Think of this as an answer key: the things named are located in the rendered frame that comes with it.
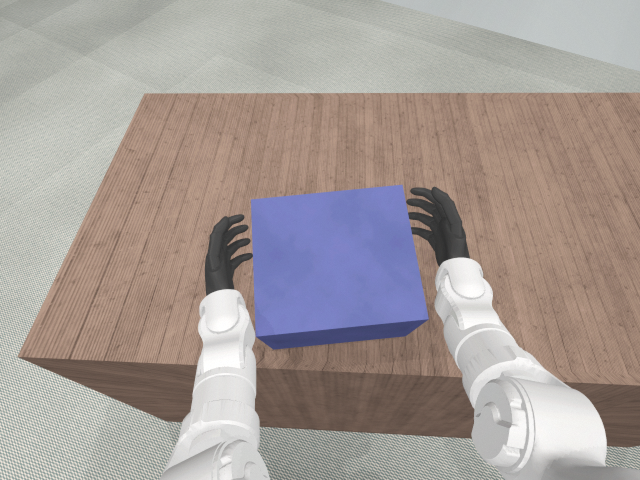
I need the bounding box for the right robot upper arm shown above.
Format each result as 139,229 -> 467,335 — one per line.
471,376 -> 640,480

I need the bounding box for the left robot upper arm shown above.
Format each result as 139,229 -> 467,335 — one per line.
159,439 -> 270,480

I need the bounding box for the robot right forearm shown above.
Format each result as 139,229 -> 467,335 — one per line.
434,257 -> 607,459

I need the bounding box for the right robot hand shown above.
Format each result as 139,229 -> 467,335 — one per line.
406,187 -> 470,267

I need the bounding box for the pedestal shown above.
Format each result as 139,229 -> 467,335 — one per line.
17,93 -> 640,447

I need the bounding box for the carton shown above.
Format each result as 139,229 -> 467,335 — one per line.
251,185 -> 429,350

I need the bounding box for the robot left forearm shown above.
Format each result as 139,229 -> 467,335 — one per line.
163,289 -> 260,473

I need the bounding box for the left robot hand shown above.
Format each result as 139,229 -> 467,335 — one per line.
205,214 -> 253,296

